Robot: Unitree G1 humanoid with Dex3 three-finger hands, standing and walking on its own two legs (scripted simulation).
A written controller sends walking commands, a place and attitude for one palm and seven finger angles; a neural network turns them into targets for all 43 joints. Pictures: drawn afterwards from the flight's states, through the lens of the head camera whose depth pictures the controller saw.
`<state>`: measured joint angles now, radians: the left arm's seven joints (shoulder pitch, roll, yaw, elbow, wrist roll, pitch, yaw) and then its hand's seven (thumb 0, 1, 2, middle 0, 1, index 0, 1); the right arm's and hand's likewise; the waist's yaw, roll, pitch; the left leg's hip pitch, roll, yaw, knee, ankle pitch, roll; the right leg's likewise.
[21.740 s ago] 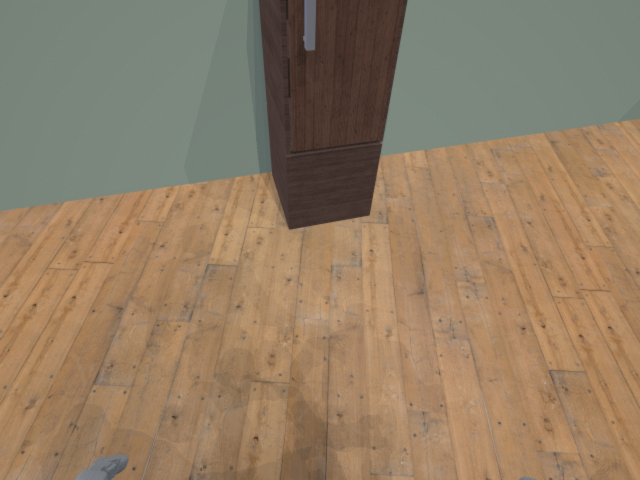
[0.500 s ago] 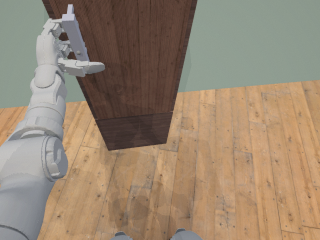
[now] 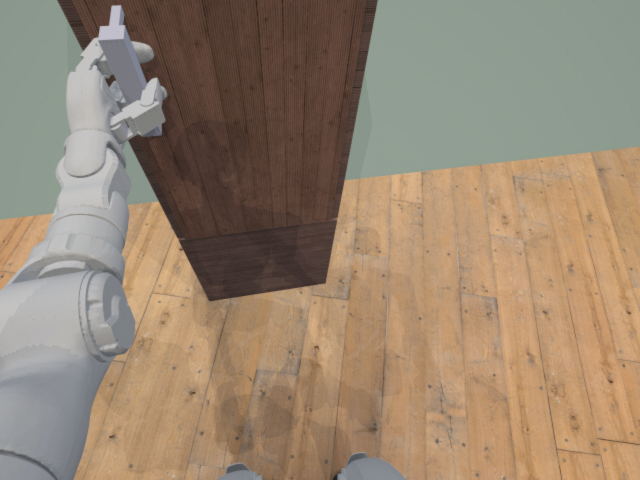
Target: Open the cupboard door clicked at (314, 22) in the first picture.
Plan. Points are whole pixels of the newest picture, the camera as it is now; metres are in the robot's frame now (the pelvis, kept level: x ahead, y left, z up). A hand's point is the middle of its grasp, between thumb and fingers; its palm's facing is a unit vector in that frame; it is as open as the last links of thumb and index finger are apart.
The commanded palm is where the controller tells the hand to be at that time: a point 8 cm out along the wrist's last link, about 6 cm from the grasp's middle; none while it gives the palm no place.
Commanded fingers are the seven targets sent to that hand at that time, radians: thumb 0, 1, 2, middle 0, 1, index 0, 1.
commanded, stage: pull the door open along its arc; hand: left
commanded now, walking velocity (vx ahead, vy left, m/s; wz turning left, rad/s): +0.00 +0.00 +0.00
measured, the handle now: (135, 74) +0.60 +0.16 +0.13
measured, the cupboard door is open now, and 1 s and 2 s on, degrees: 0 47 42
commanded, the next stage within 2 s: open thumb and fingers to let go in 1.06 s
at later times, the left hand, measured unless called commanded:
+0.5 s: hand (163, 136) +0.49 +0.12 +0.13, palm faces +0.03 -1.00 +0.01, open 6.4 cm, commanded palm +0.43 +0.16 +0.13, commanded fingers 0.00 0.90 0.90 -0.40 -1.35 -0.40 -1.35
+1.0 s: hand (277, 249) +0.33 +0.01 +0.14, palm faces +0.24 -0.97 +0.02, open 7.2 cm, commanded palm +0.26 +0.05 +0.13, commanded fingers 0.00 0.90 0.90 -0.40 -1.35 -0.40 -1.35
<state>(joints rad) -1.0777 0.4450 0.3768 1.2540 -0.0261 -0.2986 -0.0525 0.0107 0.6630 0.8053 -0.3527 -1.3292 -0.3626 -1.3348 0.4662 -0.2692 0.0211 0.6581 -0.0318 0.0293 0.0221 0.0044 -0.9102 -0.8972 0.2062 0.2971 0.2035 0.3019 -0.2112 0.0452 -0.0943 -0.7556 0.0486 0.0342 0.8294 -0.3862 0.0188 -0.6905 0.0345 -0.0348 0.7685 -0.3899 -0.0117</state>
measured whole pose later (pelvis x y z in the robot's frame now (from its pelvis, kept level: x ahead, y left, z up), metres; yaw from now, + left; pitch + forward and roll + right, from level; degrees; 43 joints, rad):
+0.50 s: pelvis +0.01 -0.01 +0.01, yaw -1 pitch +14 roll -1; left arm -0.74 0.28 0.29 0.90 -0.12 -0.26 -0.04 0.00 0.67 0.72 -0.32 -1.34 -0.30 -1.32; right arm 0.45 -0.26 -0.01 0.61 0.00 0.04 0.04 0.01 -0.91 -0.90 0.21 0.30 0.20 0.30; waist -0.14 0.05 -0.13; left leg -0.62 0.05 0.06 0.75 -0.38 0.01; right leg -0.57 0.04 -0.01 0.71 -0.39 -0.02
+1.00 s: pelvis +0.02 -0.03 +0.03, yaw +2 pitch +2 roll +0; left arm -0.01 -0.10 -0.27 -0.06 -0.01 0.17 0.54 0.05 0.59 0.70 -0.26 -1.18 -0.26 -1.25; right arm 0.13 -0.16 0.02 0.51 -0.03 0.15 0.07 0.01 -0.91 -0.90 0.20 0.30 0.20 0.30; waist -0.04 0.04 -0.10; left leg -0.30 0.04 0.02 0.62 -0.34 -0.03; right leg -0.25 0.03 -0.05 0.61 -0.39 -0.05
